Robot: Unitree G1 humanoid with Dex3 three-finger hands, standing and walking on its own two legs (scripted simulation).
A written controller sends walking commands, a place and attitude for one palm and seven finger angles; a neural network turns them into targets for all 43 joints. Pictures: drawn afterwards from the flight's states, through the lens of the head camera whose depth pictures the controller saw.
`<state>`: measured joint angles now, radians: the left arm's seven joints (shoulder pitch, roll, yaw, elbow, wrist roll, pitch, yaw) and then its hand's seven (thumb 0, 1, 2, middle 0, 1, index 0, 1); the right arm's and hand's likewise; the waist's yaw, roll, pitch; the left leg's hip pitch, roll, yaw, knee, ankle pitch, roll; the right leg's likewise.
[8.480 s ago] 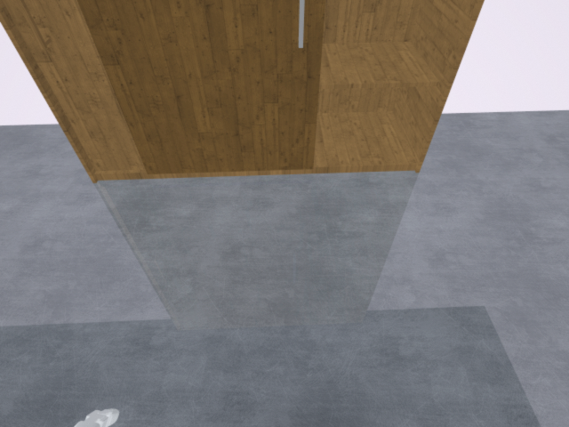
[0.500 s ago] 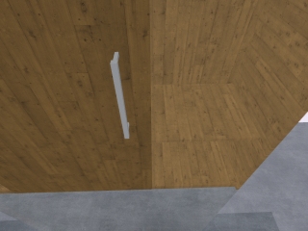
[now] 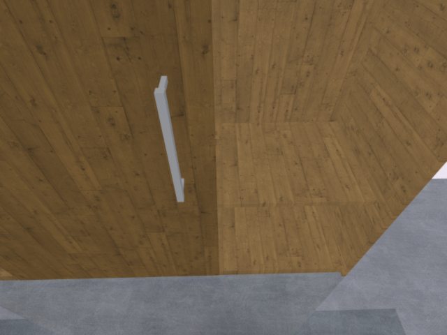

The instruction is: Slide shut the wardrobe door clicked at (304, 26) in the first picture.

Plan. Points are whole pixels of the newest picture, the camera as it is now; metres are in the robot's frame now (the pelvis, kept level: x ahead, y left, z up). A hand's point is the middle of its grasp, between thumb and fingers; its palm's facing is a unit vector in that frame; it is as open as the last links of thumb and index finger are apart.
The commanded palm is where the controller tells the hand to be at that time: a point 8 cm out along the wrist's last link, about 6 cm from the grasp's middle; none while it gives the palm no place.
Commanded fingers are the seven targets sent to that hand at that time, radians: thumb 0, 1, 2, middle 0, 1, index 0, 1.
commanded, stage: raise the hand with hooked fingers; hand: left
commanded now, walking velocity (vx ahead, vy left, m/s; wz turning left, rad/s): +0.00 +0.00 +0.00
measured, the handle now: (173, 148) +0.46 +0.14 +0.08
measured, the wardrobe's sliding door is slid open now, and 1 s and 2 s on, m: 0.56 0.56 0.56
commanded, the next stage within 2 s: none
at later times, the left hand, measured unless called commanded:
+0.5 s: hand (142, 316) +0.16 +0.15 -0.03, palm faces +0.05 -1.00 +0.03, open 8.5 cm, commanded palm +0.12 +0.24 -0.04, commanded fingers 0.00 0.39 0.68 -0.24 -0.63 -0.24 -0.63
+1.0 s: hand (90, 295) +0.18 +0.24 +0.01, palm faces +0.12 -0.99 -0.07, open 11.6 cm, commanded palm +0.15 +0.29 +0.01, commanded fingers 0.00 -0.20 0.43 -0.28 -1.00 -0.28 -1.00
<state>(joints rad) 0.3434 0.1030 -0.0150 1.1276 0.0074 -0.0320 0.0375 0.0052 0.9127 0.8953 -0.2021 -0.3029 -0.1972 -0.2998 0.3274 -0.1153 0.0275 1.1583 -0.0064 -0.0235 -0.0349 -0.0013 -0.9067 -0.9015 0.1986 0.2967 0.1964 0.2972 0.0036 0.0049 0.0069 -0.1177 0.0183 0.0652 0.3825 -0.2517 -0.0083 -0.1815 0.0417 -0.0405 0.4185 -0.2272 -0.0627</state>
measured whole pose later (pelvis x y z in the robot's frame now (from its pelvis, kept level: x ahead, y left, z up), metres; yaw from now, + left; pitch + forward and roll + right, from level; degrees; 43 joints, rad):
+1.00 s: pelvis -0.03 +0.02 -0.06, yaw +3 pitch +10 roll -1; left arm 0.37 0.25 0.23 0.00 -0.30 -0.35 -0.24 0.01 0.03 0.52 -0.27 -0.87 -0.26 -0.86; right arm 0.30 -0.24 0.02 0.61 0.04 -0.22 -0.06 0.01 -0.90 -0.90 0.21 0.30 0.20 0.30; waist -0.02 0.03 -0.10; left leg -0.66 0.00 0.00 0.95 -0.46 0.02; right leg -0.67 0.00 -0.10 0.91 -0.41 -0.05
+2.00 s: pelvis -0.02 +0.03 -0.02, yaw +3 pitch +4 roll -1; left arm 0.02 0.39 0.43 0.32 -0.35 -0.21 -0.44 -0.01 -0.50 0.30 -0.30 -1.20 -0.30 -1.20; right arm 0.28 -0.28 0.04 0.65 0.04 -0.26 -0.08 0.01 -0.90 -0.90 0.20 0.30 0.20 0.30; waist 0.01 0.03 -0.06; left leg -0.40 -0.01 0.02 0.68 -0.36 0.04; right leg -0.41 0.00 -0.08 0.63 -0.30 -0.02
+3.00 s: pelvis -0.02 +0.01 -0.02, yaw +3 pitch +7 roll +0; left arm -0.24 0.35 0.36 0.55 -0.28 -0.26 -0.35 -0.01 -0.50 0.30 -0.30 -1.20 -0.30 -1.20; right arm 0.29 -0.28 0.03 0.67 0.04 -0.20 -0.07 0.01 -0.90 -0.90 0.20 0.30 0.20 0.30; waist -0.02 0.04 -0.05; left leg -0.45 0.00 0.02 0.69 -0.35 0.01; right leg -0.47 0.01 -0.08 0.66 -0.31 -0.04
